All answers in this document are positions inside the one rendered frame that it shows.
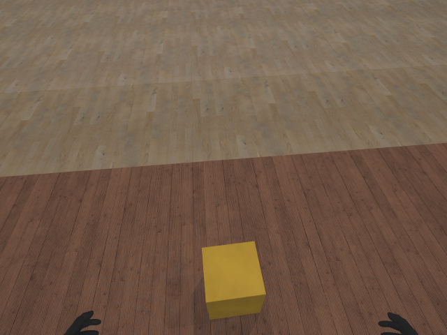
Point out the robot right hand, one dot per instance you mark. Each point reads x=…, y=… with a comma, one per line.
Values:
x=398, y=323

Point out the carton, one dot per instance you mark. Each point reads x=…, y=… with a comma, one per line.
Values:
x=233, y=280

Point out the robot left hand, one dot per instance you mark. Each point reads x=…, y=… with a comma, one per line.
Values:
x=82, y=322

